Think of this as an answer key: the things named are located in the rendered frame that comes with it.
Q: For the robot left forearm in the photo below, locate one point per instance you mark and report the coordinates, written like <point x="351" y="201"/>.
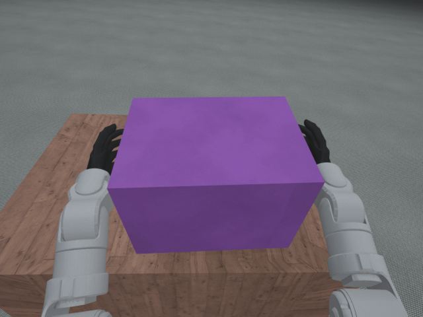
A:
<point x="79" y="273"/>

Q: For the right robot upper arm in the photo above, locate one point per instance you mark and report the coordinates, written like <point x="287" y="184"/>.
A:
<point x="364" y="303"/>

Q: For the robot right forearm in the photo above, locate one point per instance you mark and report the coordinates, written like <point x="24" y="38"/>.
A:
<point x="353" y="257"/>

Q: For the pedestal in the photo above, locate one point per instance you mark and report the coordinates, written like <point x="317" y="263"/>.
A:
<point x="268" y="282"/>

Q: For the left robot hand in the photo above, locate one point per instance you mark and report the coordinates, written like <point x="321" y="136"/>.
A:
<point x="102" y="155"/>

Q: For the right robot hand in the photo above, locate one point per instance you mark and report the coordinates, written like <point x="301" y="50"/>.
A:
<point x="315" y="141"/>

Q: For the carton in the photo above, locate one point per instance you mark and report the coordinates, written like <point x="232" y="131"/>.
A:
<point x="212" y="173"/>

